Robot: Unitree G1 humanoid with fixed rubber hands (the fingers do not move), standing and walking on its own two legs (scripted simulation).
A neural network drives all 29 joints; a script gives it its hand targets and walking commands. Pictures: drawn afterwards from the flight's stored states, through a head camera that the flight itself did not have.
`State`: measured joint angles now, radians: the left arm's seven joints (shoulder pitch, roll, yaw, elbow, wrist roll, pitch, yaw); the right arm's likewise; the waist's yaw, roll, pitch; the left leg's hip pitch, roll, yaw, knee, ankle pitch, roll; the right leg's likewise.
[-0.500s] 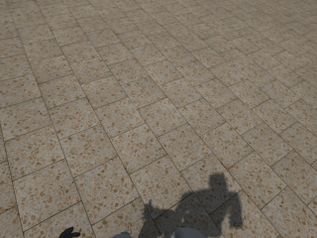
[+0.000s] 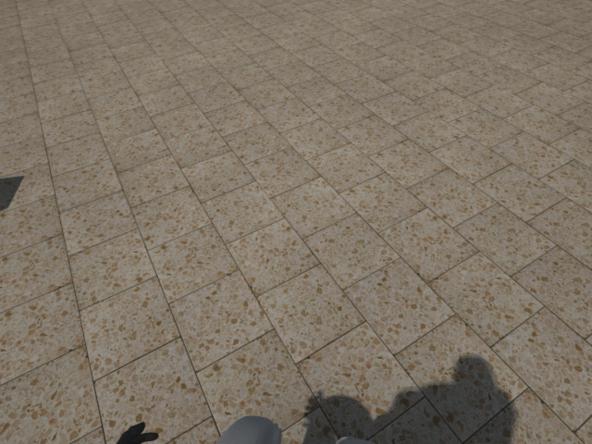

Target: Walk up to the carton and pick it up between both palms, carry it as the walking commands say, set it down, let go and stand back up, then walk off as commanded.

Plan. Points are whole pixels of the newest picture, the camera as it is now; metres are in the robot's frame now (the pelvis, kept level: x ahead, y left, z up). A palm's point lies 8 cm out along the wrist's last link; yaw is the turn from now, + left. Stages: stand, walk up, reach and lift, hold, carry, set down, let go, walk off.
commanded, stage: walk off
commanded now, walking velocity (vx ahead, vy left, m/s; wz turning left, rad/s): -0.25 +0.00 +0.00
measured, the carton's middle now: out of the picture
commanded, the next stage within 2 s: stand in 1.86 s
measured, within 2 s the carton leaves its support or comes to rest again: neither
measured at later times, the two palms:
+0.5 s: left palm out of the picture -0.11 +0.24 -0.11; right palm out of the picture -0.17 -0.27 -0.10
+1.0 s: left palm out of the picture -0.24 +0.24 -0.11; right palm out of the picture -0.31 -0.25 -0.12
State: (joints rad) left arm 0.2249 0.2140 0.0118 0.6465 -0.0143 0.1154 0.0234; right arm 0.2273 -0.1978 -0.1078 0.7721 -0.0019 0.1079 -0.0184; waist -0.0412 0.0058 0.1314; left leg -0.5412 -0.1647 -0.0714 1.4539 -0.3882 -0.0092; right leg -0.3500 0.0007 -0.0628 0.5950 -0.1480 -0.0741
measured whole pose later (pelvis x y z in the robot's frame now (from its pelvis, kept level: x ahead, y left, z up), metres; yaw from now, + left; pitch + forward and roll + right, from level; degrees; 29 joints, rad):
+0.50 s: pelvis -0.21 -0.01 +0.01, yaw -1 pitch +3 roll -2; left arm 0.29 0.25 0.01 0.67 -0.01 0.12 0.03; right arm 0.28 -0.19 -0.11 0.83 0.00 0.04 -0.02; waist -0.04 0.00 0.02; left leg -0.26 -0.02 -0.02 0.56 -0.35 0.06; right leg -0.38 0.04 -0.01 0.96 -0.46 0.06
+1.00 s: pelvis -0.35 +0.01 +0.00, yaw +0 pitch -4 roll -2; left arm 0.24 0.21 0.01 0.67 -0.01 0.10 0.03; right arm 0.26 -0.19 -0.11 0.83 0.00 0.09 -0.02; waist -0.04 0.02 0.12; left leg -0.24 -0.01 -0.02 0.85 -0.44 0.02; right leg -0.29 0.01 -0.02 0.53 -0.17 0.01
